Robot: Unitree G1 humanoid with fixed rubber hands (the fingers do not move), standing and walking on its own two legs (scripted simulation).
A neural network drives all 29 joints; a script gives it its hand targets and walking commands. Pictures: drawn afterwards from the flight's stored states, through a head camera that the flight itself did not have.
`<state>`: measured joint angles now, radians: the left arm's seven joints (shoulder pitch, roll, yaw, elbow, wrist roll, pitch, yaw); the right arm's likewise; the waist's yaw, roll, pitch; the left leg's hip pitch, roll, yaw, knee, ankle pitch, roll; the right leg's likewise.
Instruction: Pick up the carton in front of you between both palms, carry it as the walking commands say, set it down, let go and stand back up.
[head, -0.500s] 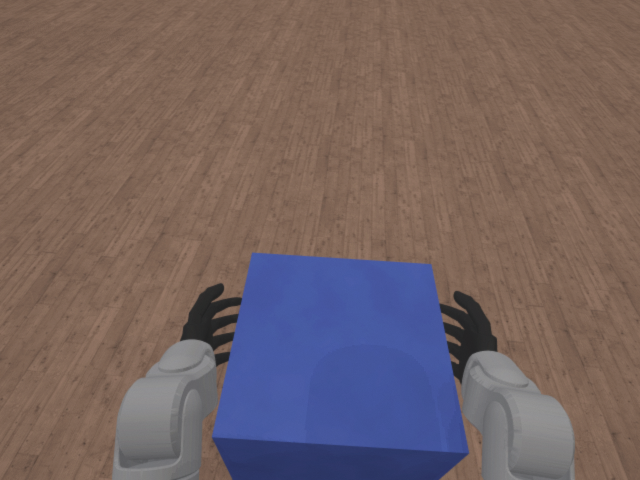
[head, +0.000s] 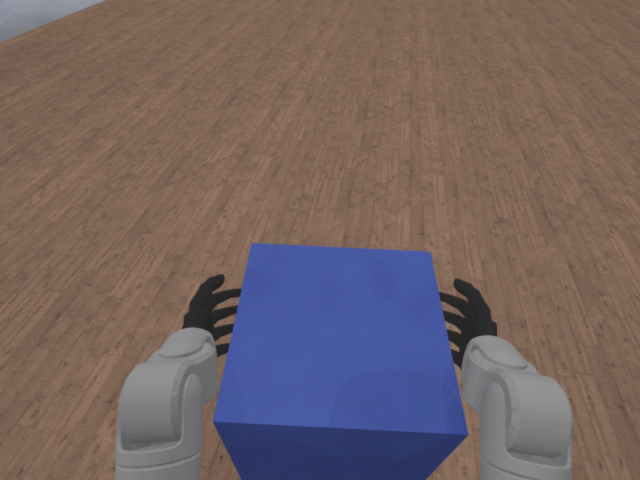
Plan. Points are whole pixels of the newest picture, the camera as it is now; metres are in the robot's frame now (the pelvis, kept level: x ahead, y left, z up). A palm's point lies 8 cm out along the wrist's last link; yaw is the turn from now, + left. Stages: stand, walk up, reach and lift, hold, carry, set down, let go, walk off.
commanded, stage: carry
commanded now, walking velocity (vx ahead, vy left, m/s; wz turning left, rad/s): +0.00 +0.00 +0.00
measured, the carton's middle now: (333, 375) +0.26 +0.00 +0.03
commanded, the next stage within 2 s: hold in 1.90 s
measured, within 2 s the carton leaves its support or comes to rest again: neither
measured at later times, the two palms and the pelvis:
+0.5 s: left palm (181, 367) +0.23 +0.16 +0.10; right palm (468, 376) +0.23 -0.14 +0.10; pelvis -0.02 +0.01 +0.00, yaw +0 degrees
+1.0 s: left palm (191, 394) +0.22 +0.16 +0.05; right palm (457, 403) +0.22 -0.14 +0.05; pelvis -0.06 +0.01 +0.00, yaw +0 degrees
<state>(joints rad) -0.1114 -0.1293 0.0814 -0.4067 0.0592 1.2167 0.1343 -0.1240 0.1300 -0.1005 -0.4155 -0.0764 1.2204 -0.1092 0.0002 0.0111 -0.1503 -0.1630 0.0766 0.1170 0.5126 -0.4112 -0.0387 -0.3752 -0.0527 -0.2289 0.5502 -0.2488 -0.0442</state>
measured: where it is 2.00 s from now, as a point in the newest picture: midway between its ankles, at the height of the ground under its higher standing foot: outside the picture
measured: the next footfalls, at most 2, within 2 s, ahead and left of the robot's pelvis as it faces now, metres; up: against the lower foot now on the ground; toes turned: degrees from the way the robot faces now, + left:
none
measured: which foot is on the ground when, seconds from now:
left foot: down 0.00-1.00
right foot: down 0.00-1.00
